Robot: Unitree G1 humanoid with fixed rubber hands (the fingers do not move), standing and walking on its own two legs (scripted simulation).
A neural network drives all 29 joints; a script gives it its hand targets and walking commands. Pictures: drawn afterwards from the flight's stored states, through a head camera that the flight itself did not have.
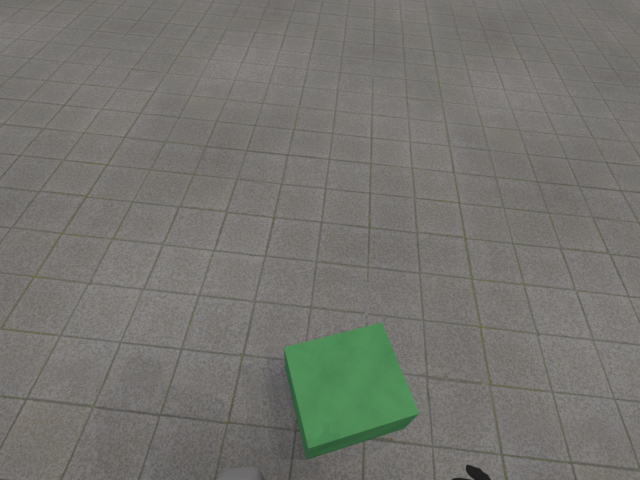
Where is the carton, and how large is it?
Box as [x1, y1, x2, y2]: [284, 323, 418, 459]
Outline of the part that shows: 381,323 284,347 285,369 306,459 403,428 418,414 418,411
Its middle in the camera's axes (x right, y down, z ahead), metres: +0.07 +0.43 +1.12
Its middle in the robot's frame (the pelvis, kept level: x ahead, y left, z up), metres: +0.43 -0.08 -0.68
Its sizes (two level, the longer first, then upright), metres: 0.300 0.266 0.175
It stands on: the floor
